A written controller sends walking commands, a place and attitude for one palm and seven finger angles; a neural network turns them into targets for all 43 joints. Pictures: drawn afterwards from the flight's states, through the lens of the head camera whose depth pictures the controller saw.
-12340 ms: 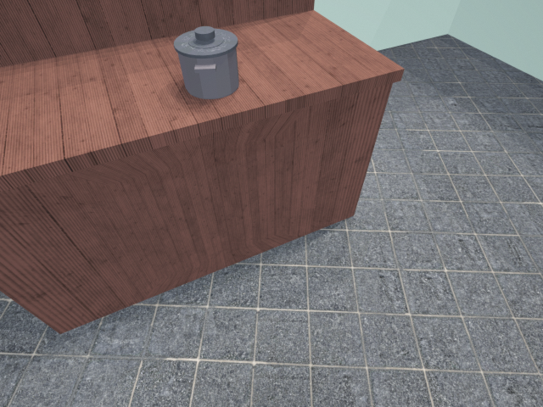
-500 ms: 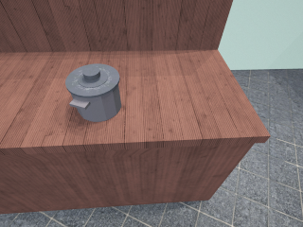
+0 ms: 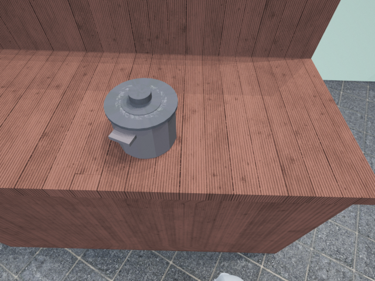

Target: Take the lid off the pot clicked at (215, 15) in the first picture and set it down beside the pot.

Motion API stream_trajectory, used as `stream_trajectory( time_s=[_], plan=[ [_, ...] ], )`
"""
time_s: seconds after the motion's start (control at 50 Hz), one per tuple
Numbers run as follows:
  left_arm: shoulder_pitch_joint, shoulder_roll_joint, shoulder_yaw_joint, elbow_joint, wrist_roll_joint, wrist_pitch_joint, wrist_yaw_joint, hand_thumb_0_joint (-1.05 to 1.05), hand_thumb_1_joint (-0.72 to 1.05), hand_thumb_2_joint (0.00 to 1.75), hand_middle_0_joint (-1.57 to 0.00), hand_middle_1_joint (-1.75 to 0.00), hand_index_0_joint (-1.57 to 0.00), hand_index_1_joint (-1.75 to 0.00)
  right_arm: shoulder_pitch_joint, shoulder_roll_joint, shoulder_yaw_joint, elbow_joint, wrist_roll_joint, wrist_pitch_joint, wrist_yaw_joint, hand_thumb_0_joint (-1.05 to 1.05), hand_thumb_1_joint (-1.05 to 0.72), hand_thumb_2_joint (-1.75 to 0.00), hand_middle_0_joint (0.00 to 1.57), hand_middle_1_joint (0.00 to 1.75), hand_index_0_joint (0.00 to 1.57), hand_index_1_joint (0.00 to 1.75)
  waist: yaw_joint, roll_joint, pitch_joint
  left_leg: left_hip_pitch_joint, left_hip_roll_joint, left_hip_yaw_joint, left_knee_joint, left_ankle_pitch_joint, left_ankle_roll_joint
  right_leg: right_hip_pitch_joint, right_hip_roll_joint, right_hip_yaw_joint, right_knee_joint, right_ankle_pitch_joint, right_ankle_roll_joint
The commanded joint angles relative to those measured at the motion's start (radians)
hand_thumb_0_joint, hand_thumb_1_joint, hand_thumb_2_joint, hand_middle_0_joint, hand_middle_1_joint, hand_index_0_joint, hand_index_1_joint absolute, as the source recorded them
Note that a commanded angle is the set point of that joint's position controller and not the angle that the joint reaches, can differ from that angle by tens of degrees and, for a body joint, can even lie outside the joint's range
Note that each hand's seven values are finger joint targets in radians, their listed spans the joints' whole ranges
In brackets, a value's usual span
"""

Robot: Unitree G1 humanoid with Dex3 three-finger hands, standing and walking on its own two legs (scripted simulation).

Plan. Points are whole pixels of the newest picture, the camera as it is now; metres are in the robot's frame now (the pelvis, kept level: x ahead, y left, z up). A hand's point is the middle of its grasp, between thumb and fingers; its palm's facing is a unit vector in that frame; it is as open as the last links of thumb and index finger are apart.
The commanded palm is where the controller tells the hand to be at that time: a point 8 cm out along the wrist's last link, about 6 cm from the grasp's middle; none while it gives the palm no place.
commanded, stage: come to a stop and stand still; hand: left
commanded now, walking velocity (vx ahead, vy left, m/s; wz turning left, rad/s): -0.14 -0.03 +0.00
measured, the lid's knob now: (140, 94) +0.47 +0.13 +0.13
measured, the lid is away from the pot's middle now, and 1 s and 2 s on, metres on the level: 0.00 0.00 0.00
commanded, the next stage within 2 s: look again from close up in 0.72 s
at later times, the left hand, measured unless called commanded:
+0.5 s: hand out of the picture +0.03 +0.16 -0.17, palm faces +0.02 -0.97 -0.22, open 7.4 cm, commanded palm none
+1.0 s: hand out of the picture -0.02 +0.16 -0.18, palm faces +0.03 -0.98 -0.19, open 7.4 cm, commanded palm none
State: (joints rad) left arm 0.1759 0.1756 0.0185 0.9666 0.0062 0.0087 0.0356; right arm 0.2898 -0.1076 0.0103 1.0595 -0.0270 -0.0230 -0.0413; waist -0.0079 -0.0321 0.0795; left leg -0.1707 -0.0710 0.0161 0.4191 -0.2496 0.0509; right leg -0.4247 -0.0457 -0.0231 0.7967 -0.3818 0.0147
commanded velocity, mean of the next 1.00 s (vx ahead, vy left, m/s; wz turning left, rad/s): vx -0.02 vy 0.03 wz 0.00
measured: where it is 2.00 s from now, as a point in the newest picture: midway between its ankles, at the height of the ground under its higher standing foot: outside the picture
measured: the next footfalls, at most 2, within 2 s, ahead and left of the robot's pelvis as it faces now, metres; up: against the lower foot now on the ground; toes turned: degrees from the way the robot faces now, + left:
right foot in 0.06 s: +0.09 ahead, -0.12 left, +0.00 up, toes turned -3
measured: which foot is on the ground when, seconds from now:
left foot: down 0.00-1.00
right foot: up 0.00-0.04, down 0.06-1.00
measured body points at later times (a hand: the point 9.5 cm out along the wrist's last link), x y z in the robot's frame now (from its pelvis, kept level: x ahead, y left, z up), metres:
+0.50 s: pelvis -0.01 -0.02 +0.00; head +0.00 -0.02 +0.45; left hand +0.03 +0.21 -0.15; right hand +0.00 -0.25 -0.16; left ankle -0.02 +0.09 -0.74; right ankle +0.05 -0.12 -0.74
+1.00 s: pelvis +0.00 +0.00 -0.01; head -0.01 -0.01 +0.44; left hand -0.02 +0.21 -0.16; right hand -0.01 -0.21 -0.17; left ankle -0.02 +0.09 -0.74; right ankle +0.05 -0.12 -0.74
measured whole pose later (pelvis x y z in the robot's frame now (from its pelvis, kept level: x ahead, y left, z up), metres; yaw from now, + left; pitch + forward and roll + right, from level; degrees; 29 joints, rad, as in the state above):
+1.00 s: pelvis +0.00 +0.00 -0.01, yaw -1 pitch +0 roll +0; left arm 0.38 0.11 -0.01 1.08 0.01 0.01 0.04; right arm 0.36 -0.13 0.00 1.03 -0.02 0.00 -0.02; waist -0.01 0.02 -0.02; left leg -0.23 -0.03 0.04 0.56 -0.34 0.04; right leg -0.34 -0.02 -0.02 0.57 -0.23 -0.01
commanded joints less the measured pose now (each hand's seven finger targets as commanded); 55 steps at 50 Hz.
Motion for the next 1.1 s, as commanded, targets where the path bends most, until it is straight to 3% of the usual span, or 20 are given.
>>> stream_trajectory(
  time_s=[0.0,0.02,0.06,0.08,0.1,0.12,0.14,0.18,0.26,0.34,0.38,0.46,0.56,0.78,0.8,0.82,0.84,0.88,0.96,1.08],
  plan=[
    [0.129,0.058,0.023,-0.012,0.003,-0.009,0.006,0.0,0.9,0.9,-0.2,-0.3,-0.2,-0.3,0.054,-0.158,-0.05,-0.038,0.018,-0.002,-0.007,0.0,-0.9,-0.9,0.2,0.3,0.2,0.3,0.019,0.103,-0.084,0.081,0.267,-0.148,0.048,0.716,0.051,0.167,-0.007,0.011,-0.317,0.172,0.001],
    [0.15,0.073,0.027,-0.001,0.004,-0.015,0.009,0.0,0.9,0.9,-0.2,-0.3,-0.2,-0.3,0.057,-0.146,-0.052,-0.041,0.024,0.003,-0.006,0.0,-0.9,-0.9,0.2,0.3,0.2,0.3,0.021,0.043,-0.094,0.038,0.218,-0.131,0.085,0.601,0.011,0.242,-0.02,0.04,-0.374,0.374,-0.009],
    [0.147,0.134,0.032,-0.004,0.008,-0.025,0.014,0.0,0.9,0.9,-0.2,-0.3,-0.2,-0.3,0.077,-0.108,-0.052,-0.051,0.037,0.013,0.0,0.0,-0.9,-0.9,0.2,0.3,0.2,0.3,-0.001,-0.09,-0.114,-0.088,0.109,-0.063,0.121,0.131,-0.054,0.318,-0.203,0.209,-0.293,0.89,-0.117],
    [0.128,0.145,0.027,-0.014,0.01,-0.022,0.011,0.0,0.9,0.9,-0.2,-0.3,-0.2,-0.3,0.089,-0.085,-0.052,-0.047,0.039,0.016,0.003,0.0,-0.9,-0.9,0.2,0.3,0.2,0.3,-0.016,-0.072,-0.102,-0.074,0.078,-0.053,0.117,0.005,-0.057,0.266,-0.239,0.201,-0.304,0.917,-0.138],
    [0.108,0.146,0.029,-0.018,0.008,-0.023,0.013,0.0,0.9,0.9,-0.2,-0.3,-0.2,-0.3,0.115,-0.079,-0.054,-0.031,0.039,0.028,0.002,0.0,-0.9,-0.9,0.2,0.3,0.2,0.3,-0.026,-0.19,-0.148,-0.033,0.08,-0.031,0.148,-0.062,-0.066,0.264,-0.237,0.229,-0.342,0.817,-0.163],
    [0.089,0.143,0.029,-0.028,0.009,-0.02,0.015,0.0,0.9,0.9,-0.2,-0.3,-0.2,-0.3,0.115,-0.084,-0.055,-0.025,0.038,0.03,0.003,0.0,-0.9,-0.9,0.2,0.3,0.2,0.3,-0.025,-0.213,-0.136,-0.019,0.079,-0.021,0.143,-0.113,-0.069,0.241,-0.237,0.242,-0.371,0.74,-0.176],
    [0.077,0.146,0.029,-0.031,0.01,-0.019,0.015,0.0,0.9,0.9,-0.2,-0.3,-0.2,-0.3,0.111,-0.08,-0.055,-0.025,0.035,0.03,0.004,0.0,-0.9,-0.9,0.2,0.3,0.2,0.3,-0.024,-0.207,-0.12,-0.025,0.078,-0.018,0.134,-0.122,-0.068,0.23,-0.23,0.234,-0.381,0.709,-0.181],
    [0.07,0.15,0.035,-0.045,0.009,-0.013,0.016,0.0,0.9,0.9,-0.2,-0.3,-0.2,-0.3,0.095,-0.087,-0.051,-0.024,0.032,0.026,0.006,0.0,-0.9,-0.9,0.2,0.3,0.2,0.3,-0.017,-0.09,-0.12,-0.008,0.095,-0.02,0.071,-0.018,-0.066,0.222,-0.206,0.231,-0.352,0.657,-0.165],
    [0.08,0.129,0.035,-0.054,0.004,-0.004,0.015,0.0,0.9,0.9,-0.2,-0.3,-0.2,-0.3,0.043,-0.117,-0.05,-0.051,0.02,0.021,0.005,0.0,-0.9,-0.9,0.2,0.3,0.2,0.3,0.012,0.132,-0.105,0.001,0.175,-0.067,0.03,0.257,-0.035,0.203,-0.105,0.143,-0.31,0.503,-0.087],
    [0.091,0.135,0.033,-0.05,0.01,-0.001,0.011,0.0,0.9,0.9,-0.2,-0.3,-0.2,-0.3,0.046,-0.117,-0.048,-0.072,0.022,0.028,0.009,0.0,-0.9,-0.9,0.2,0.3,0.2,0.3,0.016,0.032,-0.082,-0.045,0.156,-0.058,0.014,0.048,-0.033,0.196,-0.11,0.17,-0.392,0.304,-0.091],
    [0.084,0.135,0.034,-0.051,0.012,0.001,0.008,0.0,0.9,0.9,-0.2,-0.3,-0.2,-0.3,0.074,-0.116,-0.046,-0.067,0.019,0.03,0.014,0.0,-0.9,-0.9,0.2,0.3,0.2,0.3,0.007,-0.02,-0.053,-0.058,0.136,-0.052,0.002,-0.07,-0.033,0.155,-0.114,0.197,-0.453,0.095,-0.089],
    [0.095,0.12,0.033,-0.049,0.013,0.007,0.004,0.0,0.9,0.9,-0.2,-0.3,-0.2,-0.3,0.097,-0.116,-0.041,-0.06,0.012,0.026,0.021,0.0,-0.9,-0.9,0.2,0.3,0.2,0.3,0.007,0.017,0.017,-0.094,0.143,-0.077,-0.059,-0.168,-0.016,0.086,-0.069,0.173,-0.491,-0.096,-0.067],
    [0.16,0.095,0.028,-0.024,0.013,0.001,0.0,0.0,0.9,0.9,-0.2,-0.3,-0.2,-0.3,0.107,-0.111,-0.031,-0.054,0.013,0.013,0.021,0.0,-0.9,-0.9,0.2,0.3,0.2,0.3,0.022,0.055,0.035,-0.159,0.159,-0.107,-0.114,-0.216,-0.006,0.125,-0.044,0.137,-0.463,-0.049,-0.055],
    [0.248,0.045,0.004,0.053,0.009,-0.022,0.003,0.0,0.9,0.9,-0.2,-0.3,-0.2,-0.3,0.166,-0.074,-0.012,0.0,0.024,-0.011,0.012,0.0,-0.9,-0.9,0.2,0.3,0.2,0.3,0.018,0.037,0.008,-0.114,0.164,-0.103,-0.109,-0.09,-0.005,0.169,-0.051,0.114,-0.442,0.115,-0.057],
    [0.314,0.073,-0.008,0.101,0.015,-0.036,0.039,0.0,0.9,0.9,-0.2,-0.3,-0.2,-0.3,-0.022,-0.151,-0.026,-0.074,0.02,-0.009,0.019,0.0,-0.9,-0.9,0.2,0.3,0.2,0.3,0.072,0.106,0.013,-0.134,0.173,0.0,0.081,-0.034,-0.044,0.191,-0.084,0.098,-0.386,0.317,-0.048],
    [0.257,0.128,0.001,0.057,0.009,-0.042,0.026,0.0,0.9,0.9,-0.2,-0.3,-0.2,-0.3,0.051,-0.096,-0.023,-0.104,0.016,0.008,0.024,0.0,-0.9,-0.9,0.2,0.3,0.2,0.3,0.009,0.066,-0.092,-0.118,0.086,-0.022,0.109,-0.153,-0.049,0.163,-0.124,0.214,-0.454,-0.015,-0.079],
    [0.207,0.147,0.013,0.044,0.006,-0.043,0.014,0.0,0.9,0.9,-0.2,-0.3,-0.2,-0.3,0.081,-0.086,-0.022,-0.081,0.006,0.017,0.024,0.0,-0.9,-0.9,0.2,0.3,0.2,0.3,-0.009,0.108,-0.13,-0.064,0.076,-0.029,0.086,-0.118,-0.039,0.131,-0.154,0.242,-0.449,-0.076,-0.121],
    [0.182,0.11,0.011,0.029,0.01,-0.037,0.015,0.0,0.9,0.9,-0.2,-0.3,-0.2,-0.3,0.141,-0.085,-0.026,-0.084,0.005,0.015,0.023,0.0,-0.9,-0.9,0.2,0.3,0.2,0.3,-0.033,0.021,-0.088,-0.07,0.099,-0.047,0.09,-0.131,-0.023,0.027,-0.12,0.198,-0.439,-0.171,-0.106],
    [0.201,0.041,-0.003,0.043,0.012,-0.029,0.01,0.0,0.9,0.9,-0.2,-0.3,-0.2,-0.3,0.118,-0.101,-0.023,-0.091,0.007,0.0,0.019,0.0,-0.9,-0.9,0.2,0.3,0.2,0.3,-0.004,0.073,0.04,-0.207,0.172,-0.153,-0.071,-0.174,0.008,0.07,-0.031,0.095,-0.334,0.001,-0.072],
    [0.216,0.034,-0.008,0.055,0.007,-0.035,0.012,0.0,0.9,0.9,-0.2,-0.3,-0.2,-0.3,0.106,-0.117,-0.016,-0.074,0.015,-0.023,0.011,0.0,-0.9,-0.9,0.2,0.3,0.2,0.3,0.008,0.019,0.023,-0.142,0.169,-0.125,-0.062,0.06,-0.002,0.163,-0.04,0.095,-0.326,0.219,-0.068]
  ],
)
